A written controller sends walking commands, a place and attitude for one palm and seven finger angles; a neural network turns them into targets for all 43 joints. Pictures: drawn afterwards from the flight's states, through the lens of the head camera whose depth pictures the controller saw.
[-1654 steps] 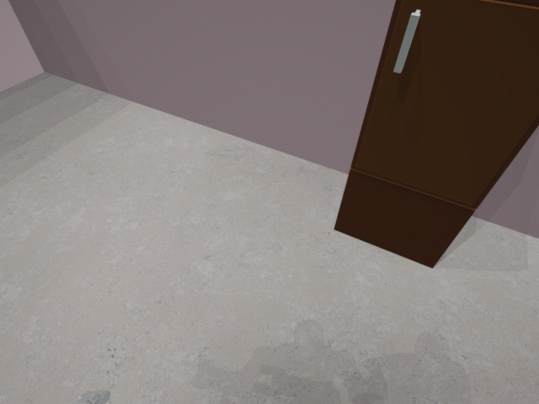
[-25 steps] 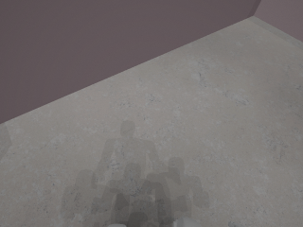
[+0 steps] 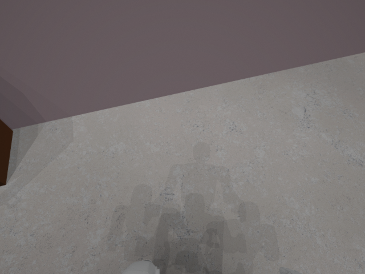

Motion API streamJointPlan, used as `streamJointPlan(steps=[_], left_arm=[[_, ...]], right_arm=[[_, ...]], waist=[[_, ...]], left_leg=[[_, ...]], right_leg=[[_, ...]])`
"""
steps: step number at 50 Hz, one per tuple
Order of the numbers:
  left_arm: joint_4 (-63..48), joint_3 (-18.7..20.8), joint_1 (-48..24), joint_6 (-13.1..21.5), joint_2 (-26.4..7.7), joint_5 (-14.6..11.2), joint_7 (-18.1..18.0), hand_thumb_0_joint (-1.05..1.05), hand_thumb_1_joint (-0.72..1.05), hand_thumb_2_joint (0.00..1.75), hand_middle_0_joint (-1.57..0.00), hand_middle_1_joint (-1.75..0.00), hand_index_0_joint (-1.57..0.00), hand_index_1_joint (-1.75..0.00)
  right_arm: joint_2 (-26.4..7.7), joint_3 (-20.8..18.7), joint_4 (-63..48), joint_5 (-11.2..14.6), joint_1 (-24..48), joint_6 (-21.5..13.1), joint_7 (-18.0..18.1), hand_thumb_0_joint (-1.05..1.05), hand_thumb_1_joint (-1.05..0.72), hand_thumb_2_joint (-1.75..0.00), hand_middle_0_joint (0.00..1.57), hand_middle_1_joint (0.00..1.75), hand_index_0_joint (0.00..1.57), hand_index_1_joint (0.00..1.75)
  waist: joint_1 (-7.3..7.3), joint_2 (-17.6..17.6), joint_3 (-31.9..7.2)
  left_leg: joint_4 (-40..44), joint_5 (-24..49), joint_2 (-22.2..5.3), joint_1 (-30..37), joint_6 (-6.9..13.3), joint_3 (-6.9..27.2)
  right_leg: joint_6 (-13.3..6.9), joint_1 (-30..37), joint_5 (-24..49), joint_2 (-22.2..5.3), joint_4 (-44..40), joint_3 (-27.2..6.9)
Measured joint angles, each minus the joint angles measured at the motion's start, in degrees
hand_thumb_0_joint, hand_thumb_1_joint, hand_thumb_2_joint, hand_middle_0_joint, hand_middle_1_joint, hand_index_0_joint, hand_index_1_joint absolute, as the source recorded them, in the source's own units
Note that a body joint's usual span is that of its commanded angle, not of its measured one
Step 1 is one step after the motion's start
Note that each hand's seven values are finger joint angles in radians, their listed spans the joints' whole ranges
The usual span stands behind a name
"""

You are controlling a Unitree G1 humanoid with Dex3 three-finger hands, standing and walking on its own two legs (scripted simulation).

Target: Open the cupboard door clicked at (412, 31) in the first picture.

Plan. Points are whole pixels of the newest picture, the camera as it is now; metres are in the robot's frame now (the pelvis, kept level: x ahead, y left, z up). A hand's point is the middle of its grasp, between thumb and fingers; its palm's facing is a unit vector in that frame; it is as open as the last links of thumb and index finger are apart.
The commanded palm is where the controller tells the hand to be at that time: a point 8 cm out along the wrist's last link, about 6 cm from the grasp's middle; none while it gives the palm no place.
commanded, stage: turn to face it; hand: left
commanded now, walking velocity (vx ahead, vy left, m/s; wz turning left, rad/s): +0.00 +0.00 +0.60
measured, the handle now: out of the picture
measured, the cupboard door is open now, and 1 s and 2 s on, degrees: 40 40 40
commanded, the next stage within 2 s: take the last steps up to it in 1.64 s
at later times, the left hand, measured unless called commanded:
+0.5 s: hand out of the picture +0.09 +0.20 -0.15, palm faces +0.29 -0.91 -0.30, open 7.3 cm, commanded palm none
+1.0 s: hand out of the picture +0.01 +0.24 -0.16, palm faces +0.58 -0.77 -0.25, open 7.4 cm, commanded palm none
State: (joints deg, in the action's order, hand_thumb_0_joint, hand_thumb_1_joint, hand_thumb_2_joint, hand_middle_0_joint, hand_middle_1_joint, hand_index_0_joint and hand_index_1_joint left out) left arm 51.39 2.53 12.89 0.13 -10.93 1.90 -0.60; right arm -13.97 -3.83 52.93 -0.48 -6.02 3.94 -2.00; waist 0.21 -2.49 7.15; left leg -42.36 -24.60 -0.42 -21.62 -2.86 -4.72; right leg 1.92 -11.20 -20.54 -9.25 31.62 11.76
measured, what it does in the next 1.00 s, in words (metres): steps on the spot, turning left: left foot, then right foot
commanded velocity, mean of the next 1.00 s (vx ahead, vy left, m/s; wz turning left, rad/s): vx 0.00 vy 0.00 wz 0.60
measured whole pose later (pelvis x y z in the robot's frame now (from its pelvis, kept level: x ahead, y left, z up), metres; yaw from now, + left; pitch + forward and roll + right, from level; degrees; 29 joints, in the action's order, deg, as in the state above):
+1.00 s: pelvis +0.07 +0.01 +0.00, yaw +35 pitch +1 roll -1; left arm 51.9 4.7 9.3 -2.9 -14.6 1.4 -0.3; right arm -12.2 -2.4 52.1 -1.3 -8.8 1.4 0.1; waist -0.2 -1.3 4.8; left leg -28.8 -13.8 2.3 -16.4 2.9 1.2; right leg 5.5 -27.6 -23.9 -5.3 61.7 0.5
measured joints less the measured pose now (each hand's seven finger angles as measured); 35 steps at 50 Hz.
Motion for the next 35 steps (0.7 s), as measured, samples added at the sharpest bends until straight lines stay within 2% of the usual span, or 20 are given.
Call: streamJointPlan(steps=[2,3,5,7,10,15,18,20,21,23,25,27,29,31,35], left_arm=[[0.4,0.3,1.1,-0.2,-0.5,-0.3,0.3,0.0,0.9,0.9,-0.2,-0.3,-0.21,-0.3],[0.6,0.5,1.5,-0.5,-0.9,-0.6,0.4,0.0,0.9,0.9,-0.2,-0.3,-0.21,-0.3],[1.5,1.1,0.7,-2.2,-2.2,-0.8,0.2,0.0,0.9,0.9,-0.2,-0.3,-0.21,-0.3],[2.1,1.7,0.0,-3.4,-3.0,-0.6,-0.1,0.01,0.9,0.9,-0.2,-0.3,-0.21,-0.3],[1.9,2.1,-1.7,-3.7,-3.5,-0.5,0.1,0.01,0.91,0.9,-0.2,-0.3,-0.2,-0.3],[-0.1,2.0,-4.0,-3.0,-3.4,-0.6,0.4,0.01,0.91,0.9,-0.19,-0.3,-0.2,-0.3],[-1.3,1.8,-4.8,-2.3,-3.0,-0.7,0.4,0.0,0.91,0.9,-0.19,-0.3,-0.2,-0.3],[-2.1,1.5,-4.6,-1.4,-2.9,-0.8,0.4,0.0,0.91,0.9,-0.19,-0.3,-0.2,-0.3],[-2.4,1.4,-4.4,-0.8,-2.8,-0.5,0.2,0.0,0.91,0.9,-0.19,-0.3,-0.2,-0.3],[-2.2,0.9,-4.5,-0.3,-1.6,-0.3,-0.1,0.0,0.91,0.9,-0.2,-0.3,-0.2,-0.3],[-2.1,0.4,-3.7,-0.3,-0.4,-0.2,-0.4,0.0,0.91,0.9,-0.2,-0.3,-0.2,-0.3],[-1.7,0.1,-2.8,-0.3,0.3,-0.3,-0.5,0.0,0.91,0.9,-0.2,-0.3,-0.21,-0.3],[-1.3,-0.1,-2.0,-0.2,0.6,-0.3,-0.5,0.0,0.9,0.9,-0.2,-0.3,-0.21,-0.3],[-0.9,-0.2,-1.3,-0.1,0.7,-0.2,-0.4,0.0,0.9,0.9,-0.2,-0.3,-0.21,-0.3],[-0.1,0.0,-0.1,0.1,0.3,0.0,-0.1,0.0,0.9,0.9,-0.2,-0.3,-0.21,-0.3]], right_arm=[[-0.1,0.3,-0.8,-0.2,0.4,-0.7,-0.1,0.01,-0.91,-0.9,0.19,0.3,0.2,0.3],[-0.3,0.2,-1.3,-0.3,0.5,-1.3,-0.1,0.01,-0.91,-0.9,0.2,0.3,0.2,0.3],[0.5,0.3,-1.6,-0.5,1.0,-2.0,0.4,0.01,-0.91,-0.9,0.2,0.3,0.2,0.3],[1.1,0.7,-1.9,-0.7,0.4,-2.2,0.9,0.0,-0.91,-0.9,0.2,0.3,0.2,0.3],[1.5,1.0,-1.8,-0.9,-0.7,-2.3,1.7,0.0,-0.91,-0.9,0.2,0.3,0.2,0.3],[1.7,1.2,-1.0,-1.1,-2.4,-1.9,1.8,0.0,-0.91,-0.9,0.2,0.3,0.2,0.3],[1.6,0.8,-0.4,-1.1,-3.2,-1.3,1.6,0.0,-0.91,-0.9,0.2,0.3,0.2,0.3],[1.4,0.4,-0.2,-0.8,-3.9,-0.8,1.6,0.01,-0.91,-0.9,0.2,0.3,0.2,0.3],[1.3,0.2,-0.1,-0.5,-4.1,-0.7,1.5,0.01,-0.91,-0.9,0.2,0.3,0.2,0.3],[0.3,-0.6,0.4,-0.3,-3.8,-0.1,1.4,0.01,-0.91,-0.9,0.2,0.3,0.2,0.3],[-0.4,-1.0,0.8,-0.4,-3.6,0.4,1.1,0.01,-0.91,-0.9,0.2,0.3,0.2,0.3],[-0.7,-1.1,1.1,-0.5,-3.1,0.7,0.8,0.01,-0.91,-0.9,0.2,0.3,0.2,0.3],[-0.5,-1.0,1.1,-0.4,-2.6,0.8,0.5,0.01,-0.91,-0.9,0.2,0.3,0.2,0.3],[-0.2,-0.7,0.9,-0.2,-2.0,0.7,0.3,0.01,-0.91,-0.9,0.2,0.3,0.2,0.3],[0.1,-0.1,0.5,0.0,-0.4,0.3,0.0,0.01,-0.91,-0.9,0.19,0.3,0.2,0.3]], waist=[[-0.21,-0.3,-0.2],[-0.12,-0.1,-0.5],[-0.57,-1.3,-0.1],[-0.75,-1.2,-0.7],[-0.72,-0.2,-1.4],[-0.21,2.0,-1.9],[0.35,3.3,-2.2],[0.52,3.6,-2.8],[0.34,3.4,-3.1],[0.73,4.7,-2.5],[0.98,4.9,-2.3],[1.14,4.3,-2.1],[1.31,3.1,-1.7],[1.19,1.9,-1.2],[0.09,0.2,-0.2]], left_leg=[[8.1,7.1,0.3,3.2,1.0,-0.9],[8.9,11.5,0.3,3.2,2.8,-0.3],[5.4,8.5,1.1,2.0,4.8,0.2],[5.7,6.3,1.2,2.4,5.0,1.3],[8.9,7.8,1.4,3.7,4.3,3.4],[12.3,9.8,1.6,4.9,3.8,7.2],[11.6,9.4,1.7,4.4,2.8,9.4],[9.4,8.2,2.2,3.3,1.9,10.8],[6.5,6.1,2.7,2.0,1.8,10.8],[-5.2,-1.9,2.9,-1.6,1.5,10.3],[-16.5,-3.6,2.8,-4.9,1.0,8.2],[-21.8,-2.8,1.9,-6.4,0.2,5.9],[-20.3,-2.3,0.9,-6.1,-0.4,4.2],[-14.9,-2.0,0.2,-4.7,-0.7,2.7],[-2.6,-1.1,0.0,-0.9,-0.1,0.3]], right_leg=[[0.9,-1.0,-2.5,-0.9,4.3,1.3],[1.6,-2.9,-4.1,-1.2,8.9,1.0],[2.4,-7.7,-10.4,-0.4,21.1,-4.0],[2.8,-11.6,-10.8,1.3,28.9,-6.9],[3.2,-15.0,-6.8,2.8,32.0,-9.1],[3.2,-14.5,-5.1,4.6,22.7,-10.6],[2.9,-11.2,-3.3,6.0,13.4,-10.5],[2.4,-7.2,1.3,6.6,3.9,-10.0],[1.1,-6.3,2.7,6.3,1.5,-10.0],[-1.0,-6.0,1.8,6.0,3.1,-8.2],[-1.7,-4.4,1.4,5.0,2.0,-6.6],[-1.6,-2.7,2.0,4.0,-0.1,-5.5],[-1.4,-1.2,2.5,3.0,-2.0,-4.2],[-1.1,-0.2,2.5,2.0,-2.8,-2.9],[-0.2,0.7,0.6,0.4,-1.0,0.1]])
